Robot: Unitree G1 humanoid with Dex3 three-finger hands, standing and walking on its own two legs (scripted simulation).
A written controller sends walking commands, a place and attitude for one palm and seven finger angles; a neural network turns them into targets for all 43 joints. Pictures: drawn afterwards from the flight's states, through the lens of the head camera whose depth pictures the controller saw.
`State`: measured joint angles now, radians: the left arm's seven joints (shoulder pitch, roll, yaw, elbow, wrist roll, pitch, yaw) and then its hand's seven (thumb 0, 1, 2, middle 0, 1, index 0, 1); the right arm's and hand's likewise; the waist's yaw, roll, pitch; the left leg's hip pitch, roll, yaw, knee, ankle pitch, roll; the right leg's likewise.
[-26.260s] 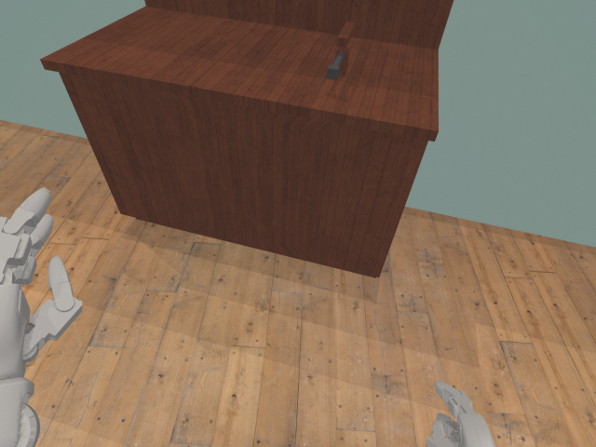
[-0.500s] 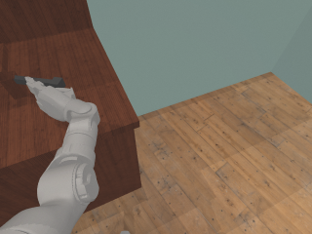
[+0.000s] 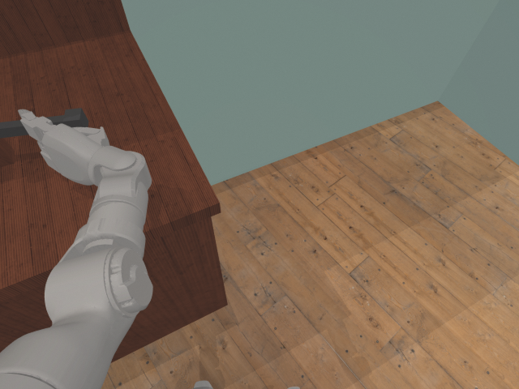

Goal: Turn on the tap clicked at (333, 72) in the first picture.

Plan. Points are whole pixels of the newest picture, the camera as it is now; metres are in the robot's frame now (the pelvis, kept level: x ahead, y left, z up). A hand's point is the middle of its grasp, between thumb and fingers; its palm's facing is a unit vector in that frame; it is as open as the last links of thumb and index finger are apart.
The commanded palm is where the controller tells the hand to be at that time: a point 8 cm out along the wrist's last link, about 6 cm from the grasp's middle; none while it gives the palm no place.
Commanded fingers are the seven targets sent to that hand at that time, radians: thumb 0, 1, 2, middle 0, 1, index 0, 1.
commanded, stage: lift the hand up off the lever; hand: left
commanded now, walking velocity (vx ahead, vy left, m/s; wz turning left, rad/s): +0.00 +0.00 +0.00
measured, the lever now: (76, 121) +0.53 +0.25 +0.11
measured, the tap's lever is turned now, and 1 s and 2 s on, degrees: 75 76 76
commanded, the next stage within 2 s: none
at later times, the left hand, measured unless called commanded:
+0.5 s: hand (90, 131) +0.49 +0.22 +0.13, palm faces +0.83 -0.55 -0.12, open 7.8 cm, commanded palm +0.42 +0.22 +0.13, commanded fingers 0.00 0.90 0.90 -0.15 -0.15 -0.15 -0.15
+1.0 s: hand (82, 131) +0.47 +0.21 +0.15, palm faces +0.83 -0.54 -0.14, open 7.8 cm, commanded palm +0.42 +0.22 +0.15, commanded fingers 0.00 0.90 0.90 -0.15 -0.15 -0.15 -0.15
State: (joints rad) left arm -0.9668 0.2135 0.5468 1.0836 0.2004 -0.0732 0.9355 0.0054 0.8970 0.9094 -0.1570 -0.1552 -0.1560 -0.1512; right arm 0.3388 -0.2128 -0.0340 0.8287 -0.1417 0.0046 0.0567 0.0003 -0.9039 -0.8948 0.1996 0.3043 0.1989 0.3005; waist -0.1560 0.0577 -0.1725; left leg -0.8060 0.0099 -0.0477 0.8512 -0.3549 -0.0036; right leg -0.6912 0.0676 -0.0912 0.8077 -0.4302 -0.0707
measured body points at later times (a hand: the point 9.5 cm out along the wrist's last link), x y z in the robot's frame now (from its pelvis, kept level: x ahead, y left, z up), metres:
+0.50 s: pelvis +0.02 +0.00 +0.01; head +0.06 +0.00 +0.46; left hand +0.44 +0.24 +0.13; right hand +0.05 -0.25 -0.13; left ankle +0.02 +0.12 -0.70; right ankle -0.03 -0.07 -0.70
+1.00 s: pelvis -0.01 +0.00 +0.01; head +0.03 +0.00 +0.46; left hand +0.42 +0.24 +0.16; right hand +0.03 -0.25 -0.13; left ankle +0.02 +0.12 -0.70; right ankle -0.03 -0.07 -0.70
